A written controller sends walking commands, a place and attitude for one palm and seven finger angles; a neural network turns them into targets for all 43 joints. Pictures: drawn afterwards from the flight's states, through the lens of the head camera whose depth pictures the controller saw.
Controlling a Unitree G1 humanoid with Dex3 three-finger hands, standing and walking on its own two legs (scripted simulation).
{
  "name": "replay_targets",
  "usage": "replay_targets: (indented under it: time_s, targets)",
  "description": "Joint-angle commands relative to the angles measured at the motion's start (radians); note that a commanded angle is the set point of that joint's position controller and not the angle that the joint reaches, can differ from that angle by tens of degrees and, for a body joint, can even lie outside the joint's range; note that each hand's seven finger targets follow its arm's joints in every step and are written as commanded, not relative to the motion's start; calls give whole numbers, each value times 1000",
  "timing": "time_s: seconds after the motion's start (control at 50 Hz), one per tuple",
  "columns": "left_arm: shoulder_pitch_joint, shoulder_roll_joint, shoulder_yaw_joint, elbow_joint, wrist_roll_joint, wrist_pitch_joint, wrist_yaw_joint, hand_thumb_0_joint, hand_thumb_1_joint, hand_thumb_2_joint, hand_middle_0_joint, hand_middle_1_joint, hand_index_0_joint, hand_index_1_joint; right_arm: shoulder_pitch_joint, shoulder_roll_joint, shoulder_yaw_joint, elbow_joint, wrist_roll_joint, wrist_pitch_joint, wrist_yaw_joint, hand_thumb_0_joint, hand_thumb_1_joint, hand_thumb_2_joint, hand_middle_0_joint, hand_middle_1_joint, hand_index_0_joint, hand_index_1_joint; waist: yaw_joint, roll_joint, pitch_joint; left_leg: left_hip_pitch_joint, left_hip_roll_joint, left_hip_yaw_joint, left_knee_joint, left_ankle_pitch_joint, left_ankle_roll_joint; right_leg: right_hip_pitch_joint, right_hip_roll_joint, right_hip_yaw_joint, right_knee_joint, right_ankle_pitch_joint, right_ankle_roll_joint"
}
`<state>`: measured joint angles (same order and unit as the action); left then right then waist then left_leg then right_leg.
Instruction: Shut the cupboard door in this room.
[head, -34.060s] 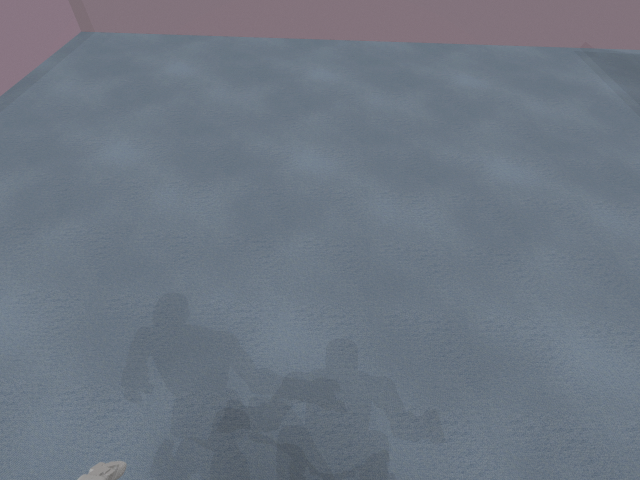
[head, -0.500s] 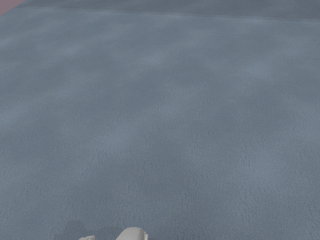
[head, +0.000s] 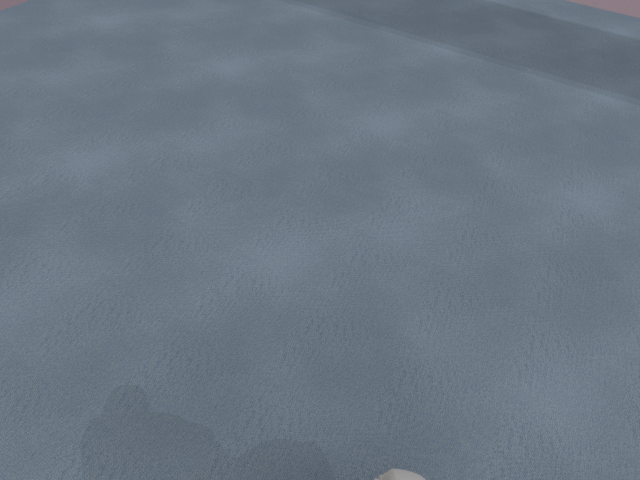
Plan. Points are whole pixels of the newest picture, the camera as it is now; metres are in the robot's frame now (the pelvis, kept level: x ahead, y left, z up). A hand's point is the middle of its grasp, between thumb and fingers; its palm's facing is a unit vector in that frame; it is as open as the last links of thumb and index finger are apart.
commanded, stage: turn or walk to find it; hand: left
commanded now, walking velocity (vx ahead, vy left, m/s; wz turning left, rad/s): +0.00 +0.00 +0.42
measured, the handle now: out of the picture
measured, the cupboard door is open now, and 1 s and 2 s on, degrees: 88 88 88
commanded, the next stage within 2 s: none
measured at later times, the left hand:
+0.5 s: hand out of the picture +0.01 +0.15 -0.15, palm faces +0.25 -0.93 -0.27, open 7.4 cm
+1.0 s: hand out of the picture -0.04 +0.19 -0.17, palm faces +0.45 -0.86 -0.25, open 7.4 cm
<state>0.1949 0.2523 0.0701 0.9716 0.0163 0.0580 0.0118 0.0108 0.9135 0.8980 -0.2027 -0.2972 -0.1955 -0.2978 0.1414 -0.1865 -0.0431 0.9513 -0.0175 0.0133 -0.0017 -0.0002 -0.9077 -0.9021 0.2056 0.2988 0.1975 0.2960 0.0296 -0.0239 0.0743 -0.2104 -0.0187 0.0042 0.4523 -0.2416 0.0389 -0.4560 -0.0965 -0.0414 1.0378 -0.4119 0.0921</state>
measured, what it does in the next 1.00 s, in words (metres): steps on the spot, turning left: right foot, then left foot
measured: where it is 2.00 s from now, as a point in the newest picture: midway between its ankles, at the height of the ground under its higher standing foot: outside the picture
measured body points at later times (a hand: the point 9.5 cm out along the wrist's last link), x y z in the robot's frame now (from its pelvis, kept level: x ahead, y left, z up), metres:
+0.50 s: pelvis -0.01 -0.05 +0.00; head +0.04 -0.07 +0.45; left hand +0.00 +0.19 -0.13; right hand +0.09 -0.29 -0.17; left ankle -0.08 +0.11 -0.67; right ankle +0.00 -0.14 -0.74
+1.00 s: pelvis -0.02 -0.03 +0.00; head +0.01 -0.01 +0.44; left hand -0.07 +0.24 -0.15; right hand +0.17 -0.21 -0.15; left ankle -0.07 +0.08 -0.74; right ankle +0.03 -0.16 -0.71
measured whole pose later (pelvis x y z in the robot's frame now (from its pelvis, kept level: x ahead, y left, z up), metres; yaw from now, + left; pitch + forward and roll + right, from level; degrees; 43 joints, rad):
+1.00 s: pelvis -0.02 -0.03 +0.00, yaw +25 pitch +0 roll +0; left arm 0.17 0.23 0.06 0.95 0.01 0.05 0.01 0.01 0.91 0.90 -0.20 -0.30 -0.20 -0.30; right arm 0.14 -0.20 -0.05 0.95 -0.02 0.03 0.00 0.00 -0.91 -0.90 0.21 0.30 0.20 0.30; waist 0.01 0.00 0.08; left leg -0.24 -0.02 -0.04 0.49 -0.26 0.01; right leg -0.38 -0.07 -0.05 0.82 -0.44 0.09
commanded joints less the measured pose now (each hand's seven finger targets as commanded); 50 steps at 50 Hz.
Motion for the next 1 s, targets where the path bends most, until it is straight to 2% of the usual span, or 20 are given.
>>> replay_targets:
  time_s: [0.0,0.1,0.14,0.16,0.18,0.2,0.22,0.26,0.3,0.52,0.56,0.6,0.62,0.64,0.66,0.68,0.72,0.78,0.92,0.98]
  targets:
    - [-43,50,3,-92,-4,-24,0,0,900,900,-200,-300,-200,-300,68,-203,-56,-43,-4,-5,-13,0,-900,-900,200,300,200,300,-57,172,-76,102,255,-246,-124,371,130,-47,7,5,-105,-26,1]
    - [-15,41,-1,-98,-11,-40,3,0,900,900,-200,-300,-200,-300,56,-202,-65,-48,-7,2,-10,0,-900,-900,200,300,200,300,-46,194,-116,46,222,-294,-48,464,117,126,60,-23,-369,11,-19]
    - [64,54,2,-81,-11,-52,6,0,900,900,-200,-300,-200,-300,28,-189,-64,-56,0,4,-8,0,-900,-900,200,300,200,300,-2,157,-139,-34,181,-280,16,371,73,278,55,-30,-578,177,-25]
    - [98,91,9,-73,-4,-63,11,0,900,900,-200,-300,-200,-300,37,-155,-60,-58,7,1,-4,0,-900,-900,200,300,200,300,10,55,-156,-131,124,-235,107,224,21,403,-26,39,-688,259,-44]
    - [116,174,23,-73,11,-71,20,0,900,900,-200,-300,-200,-300,51,-91,-49,-79,14,-1,3,0,-900,-900,200,300,200,300,11,-195,-153,-316,-17,-85,293,-101,-50,496,-267,278,-725,367,-132]
    - [104,194,31,-89,2,-72,20,0,900,900,-200,-300,-200,-300,42,-120,-57,-84,4,16,-1,0,-900,-900,200,300,200,300,22,-277,-128,-322,-31,-80,490,-351,-66,367,-393,358,-768,393,-232]
    - [62,162,34,-100,0,-67,27,0,900,900,-200,-300,-200,-300,29,-144,-65,-76,-2,30,-1,0,-900,-900,200,300,200,300,12,-237,-81,-316,-2,-114,632,-325,-60,274,-372,338,-785,322,-261]
    - [-21,108,17,-121,0,-69,23,0,900,900,-200,-300,-200,-300,55,-124,-64,-36,-5,36,12,0,-900,-900,200,300,200,300,-35,-107,-26,-341,25,-94,754,-203,-74,254,-262,174,-742,349,-225]
    - [-24,91,13,-125,1,-77,22,0,900,900,-200,-300,-200,-300,87,-111,-57,-20,-4,38,17,0,-900,-900,200,300,200,300,-42,-129,-47,-337,38,-68,767,-144,-94,283,-227,79,-723,406,-202]
    - [121,150,31,-50,13,-68,17,0,900,900,-200,-300,-200,-300,-41,-80,-24,-41,10,24,15,0,-900,-900,200,300,200,300,33,-182,-105,-226,41,45,350,-234,-102,430,-258,-3,-639,674,-230]
    - [116,161,35,-46,13,-66,18,0,900,900,-200,-300,-200,-300,-26,-84,-21,-43,12,17,13,0,-900,-900,200,300,200,300,22,-189,-126,-174,39,64,248,-209,-92,432,-269,-9,-605,693,-226]
    - [87,166,37,-44,7,-62,17,0,900,900,-200,-300,-200,-300,24,-95,-21,-31,10,9,12,0,-900,-900,200,300,200,300,-13,-161,-143,-54,37,88,78,-75,-83,379,-256,-57,-542,625,-180]
    - [73,153,37,-42,0,-57,16,0,900,900,-200,-300,-200,-300,54,-115,-28,-24,8,2,14,0,-900,-900,200,300,200,300,-37,-96,-147,68,61,71,-56,55,-70,291,-236,-95,-464,522,-136]
    - [99,109,31,-63,-6,-48,11,0,900,900,-200,-300,-200,-300,79,-201,-46,-29,0,-8,11,0,-900,-900,200,300,200,300,-51,121,-171,216,220,-141,-105,241,2,97,-139,-147,-302,269,-70]
    - [69,51,7,-95,-6,-42,5,0,900,900,-200,-300,-200,-300,118,-280,-66,-29,-1,-2,6,0,-900,-900,200,300,200,300,-73,338,-143,251,426,-354,-123,561,126,-91,-39,-142,-124,-230,-19]
    - [-4,62,-1,-103,2,-27,14,0,900,900,-200,-300,-200,-300,150,-279,-67,-7,-2,2,-7,0,-900,-900,200,300,200,300,-106,295,-138,182,431,-356,-133,526,170,-84,-39,-44,-20,-245,-22]
    - [-43,73,9,-84,-3,-25,4,0,900,900,-200,-300,-200,-300,60,-230,-54,-26,-4,3,-19,0,-900,-900,200,300,200,300,-68,232,-61,92,349,-280,-131,416,157,-104,-39,3,52,-127,-22]
    - [15,62,7,-55,-2,-26,-6,0,900,900,-200,-300,-200,-300,2,-207,-43,-46,-2,-7,-17,0,-900,-900,200,300,200,300,-32,161,-75,89,264,-179,-119,414,117,-60,-19,-5,22,-34,-11]
    - [-19,46,0,-91,-5,-30,-3,0,900,900,-200,-300,-200,-300,30,-214,-59,-50,-6,1,-9,0,-900,-900,200,300,200,300,-53,195,-88,68,243,-235,-92,385,122,31,25,-24,-213,-38,-8]
    - [24,44,0,-87,-9,-41,0,0,900,900,-200,-300,-200,-300,9,-209,-65,-61,-6,6,-8,0,-900,-900,200,300,200,300,-33,201,-103,17,219,-263,-42,414,107,147,57,-42,-384,31,-16]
